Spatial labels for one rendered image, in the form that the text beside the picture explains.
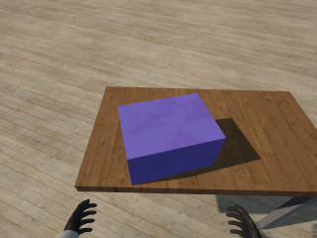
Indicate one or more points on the right robot hand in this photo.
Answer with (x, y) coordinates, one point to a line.
(250, 230)

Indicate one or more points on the left robot hand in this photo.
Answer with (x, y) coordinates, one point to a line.
(75, 221)

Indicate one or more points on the carton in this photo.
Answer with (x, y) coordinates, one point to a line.
(169, 136)

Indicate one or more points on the table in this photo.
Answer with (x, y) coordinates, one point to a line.
(270, 149)

